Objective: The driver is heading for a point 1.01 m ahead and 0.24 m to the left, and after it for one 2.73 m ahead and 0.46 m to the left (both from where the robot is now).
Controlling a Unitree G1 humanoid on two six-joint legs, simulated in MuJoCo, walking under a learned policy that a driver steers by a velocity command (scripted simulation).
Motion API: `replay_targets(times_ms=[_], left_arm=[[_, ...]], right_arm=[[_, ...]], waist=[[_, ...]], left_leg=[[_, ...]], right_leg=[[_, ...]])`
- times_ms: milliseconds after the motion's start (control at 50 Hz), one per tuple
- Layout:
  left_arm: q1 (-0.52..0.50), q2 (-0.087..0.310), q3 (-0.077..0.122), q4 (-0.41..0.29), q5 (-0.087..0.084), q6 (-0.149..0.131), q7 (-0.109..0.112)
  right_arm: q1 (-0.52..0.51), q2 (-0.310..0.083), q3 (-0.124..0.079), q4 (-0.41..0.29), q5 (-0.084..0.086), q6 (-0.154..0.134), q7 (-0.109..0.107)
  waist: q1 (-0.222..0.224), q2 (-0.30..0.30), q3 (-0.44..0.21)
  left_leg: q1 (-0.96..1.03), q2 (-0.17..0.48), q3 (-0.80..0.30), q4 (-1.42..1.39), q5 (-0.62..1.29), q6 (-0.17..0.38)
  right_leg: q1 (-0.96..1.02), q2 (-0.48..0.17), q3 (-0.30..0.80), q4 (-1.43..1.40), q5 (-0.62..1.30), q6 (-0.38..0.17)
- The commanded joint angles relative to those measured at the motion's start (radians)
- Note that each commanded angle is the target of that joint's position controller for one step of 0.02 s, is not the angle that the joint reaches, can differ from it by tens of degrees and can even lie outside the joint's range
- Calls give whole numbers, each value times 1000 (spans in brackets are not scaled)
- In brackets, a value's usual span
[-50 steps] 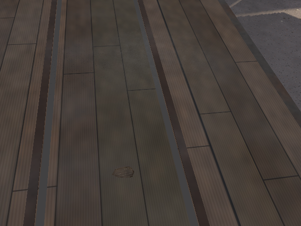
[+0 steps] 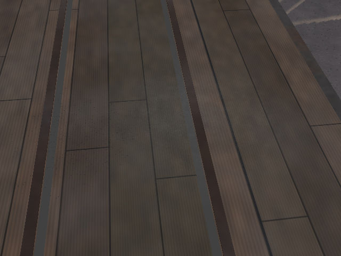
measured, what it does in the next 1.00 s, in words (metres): walks ahead, turning left: right foot, then left foot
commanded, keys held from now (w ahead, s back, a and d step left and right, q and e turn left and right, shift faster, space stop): w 0.18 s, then w+q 0.82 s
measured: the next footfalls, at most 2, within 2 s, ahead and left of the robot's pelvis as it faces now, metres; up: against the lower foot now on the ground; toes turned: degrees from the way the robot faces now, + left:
right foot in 0.38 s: +0.39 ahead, -0.16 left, +0.00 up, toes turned +3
left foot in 0.90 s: +0.60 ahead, +0.15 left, +0.00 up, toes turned +24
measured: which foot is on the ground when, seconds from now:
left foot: down 0.00-0.40, up 0.42-0.88, down 0.90-1.00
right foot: up 0.00-0.36, down 0.38-0.90, up 0.92-1.00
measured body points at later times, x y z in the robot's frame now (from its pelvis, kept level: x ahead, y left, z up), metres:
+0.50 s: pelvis +0.27 -0.06 +0.00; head +0.30 -0.07 +0.45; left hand +0.40 +0.22 -0.10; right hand +0.33 -0.34 -0.14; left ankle +0.16 +0.08 -0.65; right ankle +0.35 -0.16 -0.74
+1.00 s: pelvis +0.52 +0.04 -0.02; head +0.56 +0.07 +0.43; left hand +0.48 +0.34 -0.14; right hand +0.78 -0.15 -0.11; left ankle +0.57 +0.14 -0.74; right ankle +0.43 -0.15 -0.64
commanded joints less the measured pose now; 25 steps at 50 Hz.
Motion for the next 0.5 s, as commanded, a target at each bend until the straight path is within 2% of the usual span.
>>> replay_targets(times_ms=[20, 80, 180, 220, 260, 320, 340, 360, 380, 400, 420, 440, 460, 480, 500], left_arm=[[27, 69, 21, -55, 6, 2, 4], [-53, 55, 17, -83, 18, 16, 9], [-214, 27, 5, -122, 16, 0, -5], [-288, 28, 3, -147, 13, -6, -12], [-332, 37, 4, -167, 9, -15, -22], [-306, 75, 16, -166, 8, -30, -32], [-259, 91, 24, -154, 8, -34, -31], [-149, 121, 43, -121, 10, -37, -25], [17, 176, 65, -84, 23, -38, -15], [133, 272, 89, -67, 35, -29, -7], [160, 221, 76, -58, 28, -21, -11], [92, 148, 55, -66, 21, -21, -10], [18, 111, 43, -76, 18, -21, -7], [-46, 76, 32, -76, 21, -23, -9], [-87, 53, 27, -74, 28, -29, -10]], right_arm=[[21, -113, -29, -40, -1, -22, -1], [46, -144, -38, -14, 4, -26, -12], [104, -167, -42, 25, 13, -12, -28], [158, -175, -45, 52, 21, -5, -30], [185, -179, -48, 69, 26, 8, -34], [174, -196, -58, 75, 30, 22, -44], [160, -200, -61, 74, 30, 27, -46], [147, -188, -55, 71, 28, 31, -47], [148, -138, -37, 56, 15, 30, -46], [255, -35, -7, 31, 5, 16, -42], [269, -47, -7, 34, 30, 2, -41], [189, -151, -36, 23, 55, -1, -41], [124, -161, -42, 4, 56, 2, -44], [104, -149, -44, 1, 44, 10, -47], [113, -132, -50, 3, 37, 22, -47]], waist=[[9, 105, -85], [3, 84, -33], [-50, 84, 6], [-77, 77, 24], [-81, 82, 35], [-41, 106, 17], [-10, 117, -7], [48, 109, -71], [116, 75, -208], [101, -143, -375], [110, -268, -441], [112, -154, -277], [89, -109, -172], [57, -76, -100], [25, -102, -65]], left_leg=[[198, 265, -306, -271, 139, 179], [171, 260, -235, -320, 186, 191], [187, 211, -121, -338, 169, 143], [211, 224, -140, -320, 152, 144], [267, 250, -170, -282, 153, 142], [323, 286, -224, -207, 191, 118], [321, 282, -229, -157, 252, 107], [294, 237, -202, -37, 356, 83], [172, 176, -162, 192, 284, 49], [-194, 32, -78, 568, -83, -26], [-362, -7, -163, 758, -455, -39], [-440, 56, -198, 836, -396, -29], [-446, 102, -166, 828, -310, -22], [-410, 135, -159, 786, -237, -26], [-355, 165, -168, 739, -183, -28]], right_leg=[[-172, -90, 41, -31, 82, 17], [-239, -102, 32, -162, 186, 49], [-206, -64, -9, -472, 441, 56], [-189, -43, -13, -542, 459, 57], [-197, -29, 0, -597, 432, 49], [-125, -13, 16, -655, 349, 23], [-46, 2, 0, -670, 317, 11], [116, 22, -23, -698, 306, -13], [389, -56, 39, -648, 322, -58], [792, -309, 385, -647, 233, -180], [829, -383, 680, -812, 21, -236], [697, -347, 564, -850, -96, -186], [560, -317, 433, -873, -63, -152], [433, -278, 332, -911, 16, -139], [345, -246, 246, -942, 89, -126]])
Velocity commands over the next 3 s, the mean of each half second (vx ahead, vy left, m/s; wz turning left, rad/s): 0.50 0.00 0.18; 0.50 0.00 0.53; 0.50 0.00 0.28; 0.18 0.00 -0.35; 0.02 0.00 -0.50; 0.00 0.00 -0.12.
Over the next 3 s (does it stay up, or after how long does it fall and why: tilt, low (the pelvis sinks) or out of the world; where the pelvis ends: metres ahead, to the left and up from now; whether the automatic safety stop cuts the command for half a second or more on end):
stays up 0.97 0.20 0.00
